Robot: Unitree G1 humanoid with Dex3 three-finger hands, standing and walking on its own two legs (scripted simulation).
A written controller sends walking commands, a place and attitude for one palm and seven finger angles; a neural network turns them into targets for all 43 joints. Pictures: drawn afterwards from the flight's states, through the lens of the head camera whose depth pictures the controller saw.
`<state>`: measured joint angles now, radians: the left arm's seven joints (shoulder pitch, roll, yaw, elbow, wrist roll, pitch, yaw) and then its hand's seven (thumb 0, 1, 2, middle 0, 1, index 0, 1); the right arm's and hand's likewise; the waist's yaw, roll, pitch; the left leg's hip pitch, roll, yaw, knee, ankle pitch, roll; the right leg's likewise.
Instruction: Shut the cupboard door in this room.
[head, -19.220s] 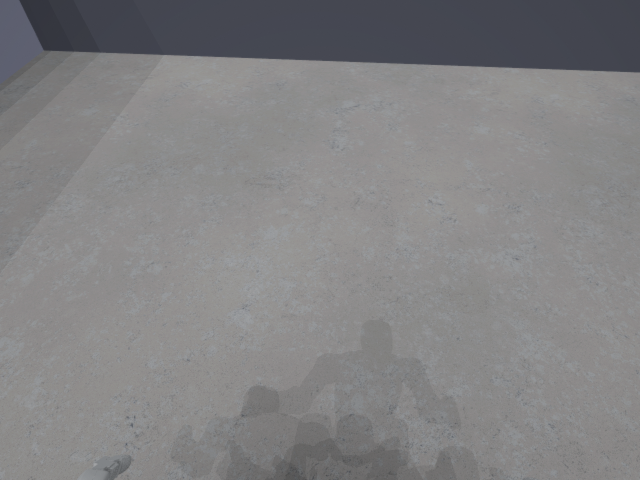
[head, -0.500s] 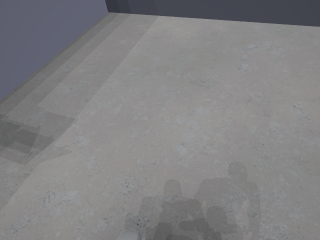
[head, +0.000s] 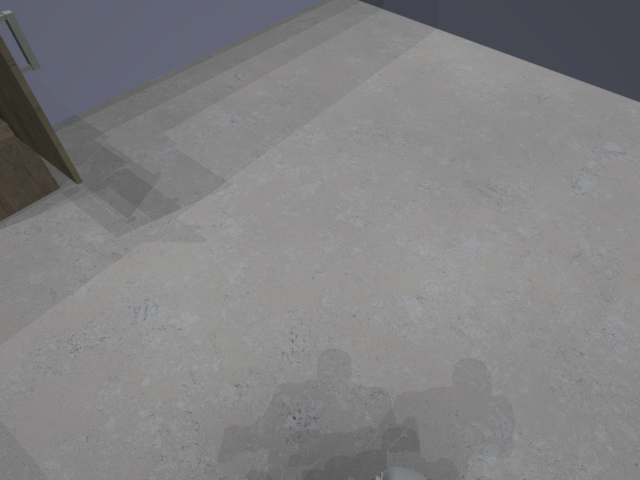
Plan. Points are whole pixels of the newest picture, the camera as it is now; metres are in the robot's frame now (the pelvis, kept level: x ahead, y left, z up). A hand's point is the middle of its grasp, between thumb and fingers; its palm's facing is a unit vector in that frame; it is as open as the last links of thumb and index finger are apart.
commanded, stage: turn or walk to find it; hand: left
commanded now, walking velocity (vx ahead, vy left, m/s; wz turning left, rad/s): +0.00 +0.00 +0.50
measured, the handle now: (14, 44) +1.01 +0.87 -0.05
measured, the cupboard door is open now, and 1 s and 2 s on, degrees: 90 90 90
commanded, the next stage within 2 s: stand and wait in 1.90 s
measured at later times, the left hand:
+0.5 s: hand out of the picture +0.04 +0.14 -0.14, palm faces +0.25 -0.93 -0.28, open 7.4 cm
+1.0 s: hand out of the picture -0.10 +0.21 -0.18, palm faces +0.54 -0.82 -0.20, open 7.4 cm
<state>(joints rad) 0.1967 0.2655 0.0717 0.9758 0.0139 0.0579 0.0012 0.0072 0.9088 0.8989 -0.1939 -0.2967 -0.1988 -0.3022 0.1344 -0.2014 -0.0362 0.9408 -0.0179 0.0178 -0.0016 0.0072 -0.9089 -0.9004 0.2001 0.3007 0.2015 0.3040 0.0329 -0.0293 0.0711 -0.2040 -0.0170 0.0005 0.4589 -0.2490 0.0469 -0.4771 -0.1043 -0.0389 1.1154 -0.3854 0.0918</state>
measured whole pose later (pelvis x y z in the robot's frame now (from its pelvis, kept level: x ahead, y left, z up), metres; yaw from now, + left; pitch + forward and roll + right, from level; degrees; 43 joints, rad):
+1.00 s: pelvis -0.01 +0.01 +0.00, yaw +30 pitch +0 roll -2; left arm 0.27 0.27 0.08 1.01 0.03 0.03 -0.04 0.01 0.91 0.90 -0.19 -0.30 -0.20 -0.30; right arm 0.24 -0.20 -0.03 0.96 -0.02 -0.03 0.01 0.01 -0.91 -0.90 0.20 0.30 0.20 0.30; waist 0.02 -0.03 0.02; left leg -0.12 0.00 0.03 0.44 -0.32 0.05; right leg -0.52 -0.13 -0.08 1.12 -0.32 0.07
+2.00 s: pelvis +0.35 +0.25 -0.01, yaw +46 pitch -2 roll -1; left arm 0.41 0.12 0.02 1.17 0.01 -0.03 0.00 0.01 0.91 0.90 -0.20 -0.30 -0.20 -0.30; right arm 0.10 -0.15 -0.03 1.00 -0.02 -0.07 0.00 0.01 -0.91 -0.90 0.20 0.30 0.20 0.30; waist 0.06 0.00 0.10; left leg -0.30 0.02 0.14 0.59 -0.27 0.07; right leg -0.32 -0.10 -0.10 1.21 -0.47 0.01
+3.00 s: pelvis +0.50 +0.36 +0.00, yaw +52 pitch -1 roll +1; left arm 0.31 0.10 0.00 1.16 0.00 -0.02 0.02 0.00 0.91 0.90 -0.19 -0.30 -0.20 -0.30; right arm 0.29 -0.13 -0.02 1.15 -0.01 -0.01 -0.04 0.02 -0.93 -0.90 0.20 0.30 0.20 0.30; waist 0.02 0.03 0.03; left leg -0.12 0.02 0.08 0.44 -0.30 -0.01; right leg -0.21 -0.05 -0.10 0.49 -0.26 0.00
